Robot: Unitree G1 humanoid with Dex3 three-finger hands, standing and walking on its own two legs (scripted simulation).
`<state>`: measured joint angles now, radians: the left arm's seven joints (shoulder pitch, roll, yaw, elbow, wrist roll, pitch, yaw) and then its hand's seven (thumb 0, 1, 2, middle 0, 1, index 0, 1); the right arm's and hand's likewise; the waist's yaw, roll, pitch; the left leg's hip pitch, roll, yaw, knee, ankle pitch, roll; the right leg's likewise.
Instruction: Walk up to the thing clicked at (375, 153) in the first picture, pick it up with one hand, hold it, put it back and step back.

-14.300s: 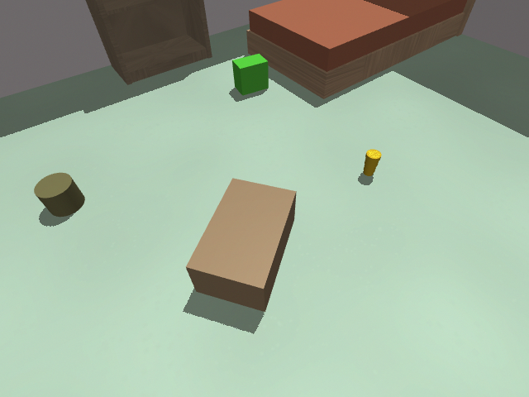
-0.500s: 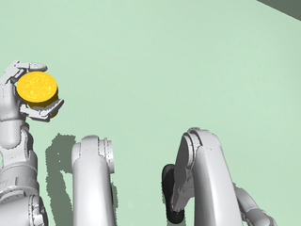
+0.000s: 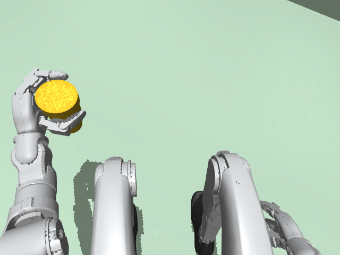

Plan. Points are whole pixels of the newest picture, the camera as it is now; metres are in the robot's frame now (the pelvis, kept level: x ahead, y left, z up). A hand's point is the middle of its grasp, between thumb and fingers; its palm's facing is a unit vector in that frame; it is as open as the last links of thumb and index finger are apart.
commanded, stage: settle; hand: left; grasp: from the side
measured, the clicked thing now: (65, 111) +0.43 +0.26 -0.07
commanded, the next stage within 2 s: lift in 0.38 s
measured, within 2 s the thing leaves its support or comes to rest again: neither
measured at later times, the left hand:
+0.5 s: hand (63, 99) +0.43 +0.24 -0.02, palm faces +0.17 -0.98 -0.03, open 10.1 cm
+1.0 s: hand (48, 93) +0.41 +0.24 +0.06, palm faces +0.15 -0.99 -0.03, open 10.1 cm
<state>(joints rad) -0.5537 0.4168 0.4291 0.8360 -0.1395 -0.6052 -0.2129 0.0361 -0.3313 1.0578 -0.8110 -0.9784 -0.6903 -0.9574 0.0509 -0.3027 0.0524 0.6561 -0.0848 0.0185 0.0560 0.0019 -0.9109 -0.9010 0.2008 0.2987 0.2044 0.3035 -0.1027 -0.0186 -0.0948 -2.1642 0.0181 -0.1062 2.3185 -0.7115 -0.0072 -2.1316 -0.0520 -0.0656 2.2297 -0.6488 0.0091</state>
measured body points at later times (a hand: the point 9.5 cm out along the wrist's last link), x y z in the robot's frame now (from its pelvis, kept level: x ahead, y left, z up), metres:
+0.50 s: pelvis +0.00 +0.00 +0.01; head +0.20 +0.05 +0.42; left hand +0.42 +0.29 -0.01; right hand +0.13 -0.27 -0.11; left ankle +0.08 +0.12 -0.33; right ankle +0.11 -0.13 -0.33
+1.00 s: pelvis +0.00 +0.00 +0.07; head +0.19 +0.03 +0.48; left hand +0.40 +0.29 +0.06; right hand +0.16 -0.26 -0.06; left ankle +0.08 +0.12 -0.33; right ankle +0.11 -0.13 -0.33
